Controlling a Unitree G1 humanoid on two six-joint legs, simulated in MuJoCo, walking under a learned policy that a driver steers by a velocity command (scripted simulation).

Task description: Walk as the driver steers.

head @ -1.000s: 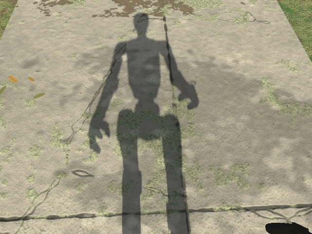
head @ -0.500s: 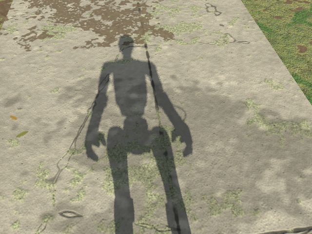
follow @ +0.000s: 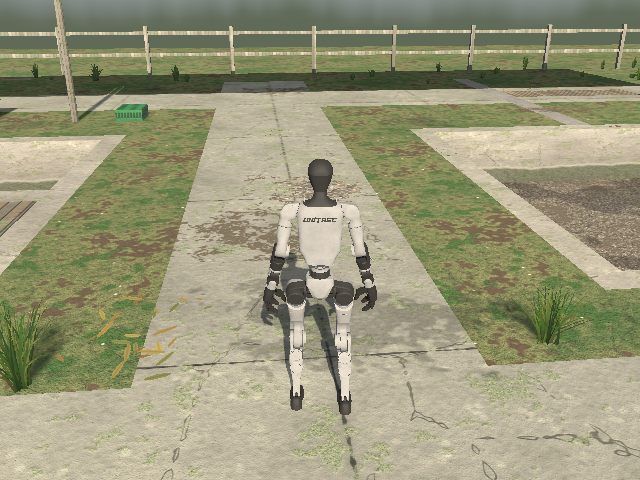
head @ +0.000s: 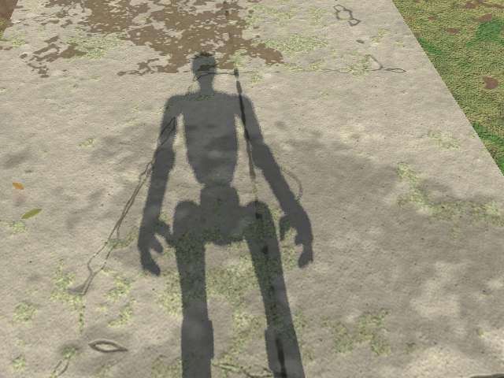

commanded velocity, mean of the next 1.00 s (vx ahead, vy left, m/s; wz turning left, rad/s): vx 0.00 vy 0.00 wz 0.00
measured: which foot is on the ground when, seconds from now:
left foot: down 0.00-1.00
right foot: down 0.00-1.00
